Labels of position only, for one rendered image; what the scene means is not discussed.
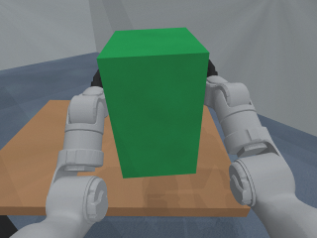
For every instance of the right robot upper arm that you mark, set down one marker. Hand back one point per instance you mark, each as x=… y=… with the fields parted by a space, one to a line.
x=265 y=184

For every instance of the robot right hand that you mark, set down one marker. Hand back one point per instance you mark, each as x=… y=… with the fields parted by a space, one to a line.
x=211 y=69

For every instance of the carton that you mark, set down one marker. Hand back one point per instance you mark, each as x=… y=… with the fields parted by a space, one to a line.
x=154 y=83

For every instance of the left robot forearm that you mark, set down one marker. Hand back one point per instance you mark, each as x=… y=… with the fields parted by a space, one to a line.
x=83 y=135

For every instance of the robot left hand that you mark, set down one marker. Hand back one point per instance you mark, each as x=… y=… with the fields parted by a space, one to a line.
x=97 y=80

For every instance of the right robot forearm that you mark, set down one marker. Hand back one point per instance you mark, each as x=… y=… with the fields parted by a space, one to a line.
x=244 y=134

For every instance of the left robot upper arm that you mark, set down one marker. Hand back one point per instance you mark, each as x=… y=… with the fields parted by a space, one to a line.
x=74 y=204

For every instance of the table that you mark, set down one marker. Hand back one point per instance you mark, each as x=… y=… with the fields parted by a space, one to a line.
x=28 y=162

